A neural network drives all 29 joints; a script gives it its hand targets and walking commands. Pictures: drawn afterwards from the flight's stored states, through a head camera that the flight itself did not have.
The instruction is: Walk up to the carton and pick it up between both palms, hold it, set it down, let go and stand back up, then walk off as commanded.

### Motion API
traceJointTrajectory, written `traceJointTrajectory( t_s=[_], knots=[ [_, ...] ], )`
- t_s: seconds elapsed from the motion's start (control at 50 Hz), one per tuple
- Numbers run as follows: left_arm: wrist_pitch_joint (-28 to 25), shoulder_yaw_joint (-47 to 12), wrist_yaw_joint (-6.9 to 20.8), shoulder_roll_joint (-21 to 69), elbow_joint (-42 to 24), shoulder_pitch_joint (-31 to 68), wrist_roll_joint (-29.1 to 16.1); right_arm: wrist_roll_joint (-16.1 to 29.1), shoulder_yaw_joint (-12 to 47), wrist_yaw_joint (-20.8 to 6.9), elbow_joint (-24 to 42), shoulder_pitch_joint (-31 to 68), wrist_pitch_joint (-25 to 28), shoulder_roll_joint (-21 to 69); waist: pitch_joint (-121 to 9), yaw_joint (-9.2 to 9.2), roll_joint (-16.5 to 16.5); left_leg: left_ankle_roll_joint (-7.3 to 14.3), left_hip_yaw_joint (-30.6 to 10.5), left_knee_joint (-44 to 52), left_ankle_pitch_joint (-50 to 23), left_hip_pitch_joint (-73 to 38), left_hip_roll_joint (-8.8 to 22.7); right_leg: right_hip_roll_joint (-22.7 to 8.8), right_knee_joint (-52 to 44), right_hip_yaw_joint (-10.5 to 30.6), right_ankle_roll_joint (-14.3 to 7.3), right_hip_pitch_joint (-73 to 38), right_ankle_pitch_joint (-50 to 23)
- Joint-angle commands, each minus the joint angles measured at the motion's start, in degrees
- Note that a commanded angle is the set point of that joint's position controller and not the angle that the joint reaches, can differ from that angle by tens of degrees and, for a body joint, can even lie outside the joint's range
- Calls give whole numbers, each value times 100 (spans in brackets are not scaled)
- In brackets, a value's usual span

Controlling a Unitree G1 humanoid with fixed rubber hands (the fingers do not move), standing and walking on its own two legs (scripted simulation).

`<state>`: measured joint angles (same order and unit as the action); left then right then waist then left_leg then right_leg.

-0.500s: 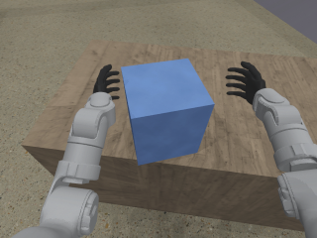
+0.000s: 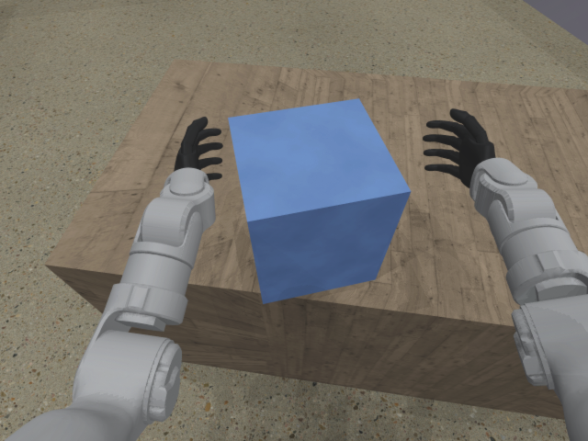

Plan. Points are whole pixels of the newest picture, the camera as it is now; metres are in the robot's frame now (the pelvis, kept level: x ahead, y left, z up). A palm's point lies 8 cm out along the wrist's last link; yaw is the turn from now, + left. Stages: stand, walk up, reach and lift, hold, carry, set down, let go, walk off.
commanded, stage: reach and lift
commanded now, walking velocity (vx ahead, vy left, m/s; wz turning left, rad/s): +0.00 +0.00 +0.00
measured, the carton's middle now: (308, 206) +0.46 +0.03 +0.00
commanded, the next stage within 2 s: none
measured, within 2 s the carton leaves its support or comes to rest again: neither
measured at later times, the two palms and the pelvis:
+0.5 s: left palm (204, 219) +0.40 +0.19 +0.03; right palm (443, 195) +0.47 -0.18 +0.05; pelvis +0.00 -0.01 -0.01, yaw +0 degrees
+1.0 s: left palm (219, 214) +0.40 +0.16 +0.04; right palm (423, 194) +0.46 -0.15 +0.05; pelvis +0.00 -0.01 -0.01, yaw +0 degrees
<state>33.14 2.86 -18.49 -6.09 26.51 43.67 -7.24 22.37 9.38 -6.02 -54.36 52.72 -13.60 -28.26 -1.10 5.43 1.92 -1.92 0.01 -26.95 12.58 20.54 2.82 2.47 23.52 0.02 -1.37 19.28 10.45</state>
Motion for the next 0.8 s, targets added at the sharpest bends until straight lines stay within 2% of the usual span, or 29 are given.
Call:
traceJointTrajectory(
  t_s=[0.0, 0.06, 0.16, 0.22, 0.3, 0.34, 0.48, 0.58, 0.78],
  knots=[
    [-936, 892, 229, -275, -255, 2369, 217, 323, -377, -81, 664, 2989, 644, -881, -3823, 861, -466, -276, 223, 92, -2587, -490, -138, 384, 73, 60, -33, -1207, -2343],
    [-1415, 864, 259, -208, 75, 2341, 213, 270, -336, -149, 466, 2881, 883, -714, -3817, 905, -478, -267, 240, 103, -2448, -353, -134, 366, 99, 73, -42, -1110, -2162],
    [-2461, 799, 317, -162, 424, 2347, 143, 206, -278, -224, 321, 2870, 1505, -493, -4505, 975, -515, -323, 296, -133, -2706, -177, -126, 380, 316, 60, -19, -957, -2389],
    [-3016, 849, 377, -151, 931, 2161, 233, 149, -192, -215, 24, 2831, 1847, -377, -4779, 1023, -682, -301, 342, -236, -2723, 57, -122, 398, 444, 39, 7, -914, -2490],
    [-3578, 877, 453, -123, 1507, 2057, 325, 11, -275, -170, -376, 2834, 2217, -396, -4917, 1016, -667, -308, 429, -287, -2663, 230, -121, 390, 475, -5, -10, -757, -2409],
    [-3786, 877, 481, -122, 1606, 2082, 308, -64, -342, -121, -368, 2938, 2380, -462, -5111, 971, -732, -312, 456, -300, -2716, 261, -120, 395, 474, -22, -1, -784, -2491],
    [-4155, 903, 519, -166, 1321, 2051, 240, -172, -454, 56, -100, 3034, 2699, -544, -5857, 837, -837, -332, 496, -370, -3241, 252, -179, 372, 532, -2, 79, -1062, -3392],
    [-4148, 888, 522, 22, 1202, 1818, 302, -146, -293, 82, -193, 2907, 2697, -405, -5851, 881, -829, -340, 513, -354, -3522, 130, -178, 364, 514, -26, 97, -1099, -3756],
    [-4185, 781, 507, 785, 1194, 2043, 532, -399, -359, 93, -319, 3112, 2684, 389, -5552, 867, -750, -307, 473, -298, -3382, -36, -115, 351, 372, -77, 68, -747, -3349]
  ],
)
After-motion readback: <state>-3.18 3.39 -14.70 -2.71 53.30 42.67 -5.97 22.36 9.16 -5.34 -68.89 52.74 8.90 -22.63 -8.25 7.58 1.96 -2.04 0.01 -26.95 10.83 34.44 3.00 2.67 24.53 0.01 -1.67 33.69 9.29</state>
